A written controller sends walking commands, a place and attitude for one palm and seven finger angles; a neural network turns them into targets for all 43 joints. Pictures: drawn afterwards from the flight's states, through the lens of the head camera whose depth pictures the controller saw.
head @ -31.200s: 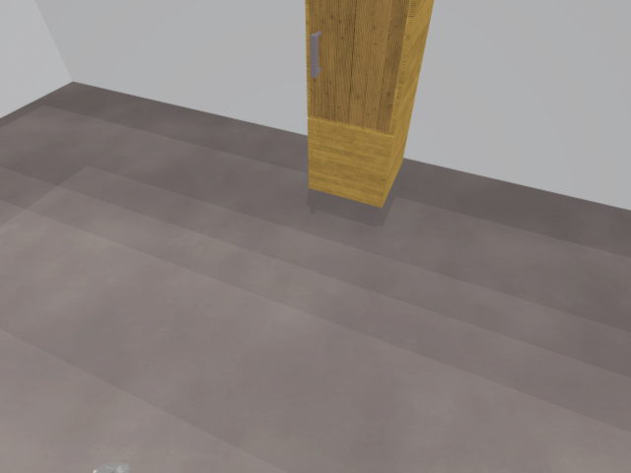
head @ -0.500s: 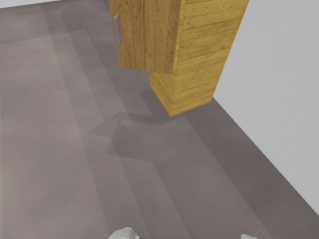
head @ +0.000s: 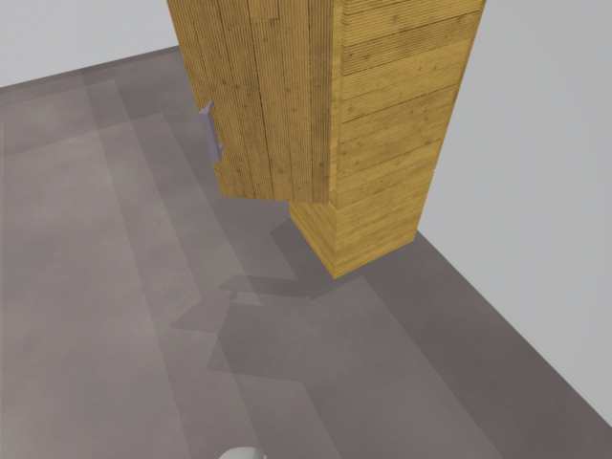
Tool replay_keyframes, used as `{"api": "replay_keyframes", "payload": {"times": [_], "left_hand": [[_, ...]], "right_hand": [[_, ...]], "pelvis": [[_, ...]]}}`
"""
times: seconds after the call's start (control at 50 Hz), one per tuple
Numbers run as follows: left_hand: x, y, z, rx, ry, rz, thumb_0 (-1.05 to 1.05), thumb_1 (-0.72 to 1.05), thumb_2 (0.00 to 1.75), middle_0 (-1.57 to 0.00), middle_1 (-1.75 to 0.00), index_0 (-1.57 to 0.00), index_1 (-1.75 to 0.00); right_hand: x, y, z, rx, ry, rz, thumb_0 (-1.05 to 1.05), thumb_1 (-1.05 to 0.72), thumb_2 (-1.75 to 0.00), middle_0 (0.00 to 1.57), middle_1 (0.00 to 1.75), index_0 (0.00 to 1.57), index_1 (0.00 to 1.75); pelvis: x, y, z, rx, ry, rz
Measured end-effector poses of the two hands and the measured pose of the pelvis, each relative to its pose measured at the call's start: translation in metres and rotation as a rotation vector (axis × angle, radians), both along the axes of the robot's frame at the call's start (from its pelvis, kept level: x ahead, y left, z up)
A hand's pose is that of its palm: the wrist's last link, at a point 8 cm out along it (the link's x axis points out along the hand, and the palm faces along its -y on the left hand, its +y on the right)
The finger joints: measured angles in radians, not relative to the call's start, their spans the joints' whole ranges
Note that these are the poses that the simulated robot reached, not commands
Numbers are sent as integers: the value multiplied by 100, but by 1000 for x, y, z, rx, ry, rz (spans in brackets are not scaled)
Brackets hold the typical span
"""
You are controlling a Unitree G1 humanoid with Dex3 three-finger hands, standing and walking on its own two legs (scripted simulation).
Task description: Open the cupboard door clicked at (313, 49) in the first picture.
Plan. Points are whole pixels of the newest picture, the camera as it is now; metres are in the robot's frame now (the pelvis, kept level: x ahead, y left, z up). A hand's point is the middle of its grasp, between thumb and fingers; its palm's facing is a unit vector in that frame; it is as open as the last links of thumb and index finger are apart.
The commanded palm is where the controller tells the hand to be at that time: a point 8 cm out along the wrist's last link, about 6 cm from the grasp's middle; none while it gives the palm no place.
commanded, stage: take the last steps up to it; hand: left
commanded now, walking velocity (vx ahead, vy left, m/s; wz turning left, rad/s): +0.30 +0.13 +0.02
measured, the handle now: (213, 131) +0.87 +0.29 -0.09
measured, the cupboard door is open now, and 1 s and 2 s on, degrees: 54 54 54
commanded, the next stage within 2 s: come to a stop and stand still in 0.54 s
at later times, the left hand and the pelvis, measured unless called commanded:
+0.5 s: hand (143, 426) +0.20 +0.29 -0.18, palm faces +0.07 -0.98 -0.19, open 7.4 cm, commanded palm none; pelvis +0.18 +0.11 -0.01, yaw -1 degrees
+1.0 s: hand (181, 328) +0.37 +0.27 -0.18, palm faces -0.02 -0.98 -0.19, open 7.4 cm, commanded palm none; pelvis +0.28 +0.10 -0.01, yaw -3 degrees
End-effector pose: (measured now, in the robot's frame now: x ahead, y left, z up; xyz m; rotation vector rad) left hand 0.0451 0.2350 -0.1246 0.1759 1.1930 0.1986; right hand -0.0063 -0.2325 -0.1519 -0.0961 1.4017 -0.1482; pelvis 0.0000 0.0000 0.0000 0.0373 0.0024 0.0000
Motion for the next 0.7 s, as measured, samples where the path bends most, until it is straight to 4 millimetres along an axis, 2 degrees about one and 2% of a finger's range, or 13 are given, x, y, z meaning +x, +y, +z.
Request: {"api": "replay_keyframes", "payload": {"times": [0.12,0.22,0.28,0.32,0.36,0.44,0.5,0.6,0.7], "left_hand": [[-24,14,-3,-28,171,64,0,93,90,-20,-30,-20,-30],[-40,29,-15,-77,310,136,0,92,90,-20,-30,-20,-30],[-37,44,-32,-109,387,155,0,91,90,-20,-30,-20,-30],[-23,58,-43,-117,416,143,0,91,90,-20,-30,-20,-30],[4,71,-47,-108,393,124,1,91,90,-20,-30,-20,-30],[84,92,-40,-81,246,81,1,91,90,-20,-30,-20,-30],[145,101,-29,-63,131,41,1,91,90,-20,-30,-19,-30],[233,103,-13,-34,5,-37,0,92,90,-20,-30,-19,-30],[299,92,-10,-8,-69,-108,0,91,90,-20,-30,-19,-30]], "right_hand": [[91,15,11,-5,-84,55,1,-91,-90,20,30,19,30],[182,48,13,-11,-173,136,1,-91,-90,20,30,19,30],[235,71,8,-38,-267,171,1,-91,-90,20,30,20,30],[257,83,4,-64,-317,164,0,-91,-90,20,30,20,30],[265,93,5,-71,-318,155,0,-91,-89,20,30,20,30],[260,110,7,-57,-259,120,0,-92,-89,20,30,20,30],[255,108,9,-68,-221,78,-1,-95,-89,20,30,20,30],[238,107,4,-49,-125,24,-1,-94,-89,20,30,20,30],[223,106,-11,-13,-16,-39,0,-92,-89,20,30,20,30]], "pelvis": [[47,18,5,3,10,11],[89,47,-3,-12,1,19],[119,70,-19,-38,-5,6],[132,83,-28,-43,-13,5],[142,90,-28,-31,-16,-5],[163,100,-17,-18,-8,-10],[180,106,-10,-9,0,-20],[210,107,-6,2,1,-35],[243,96,-14,19,-3,-50]]}}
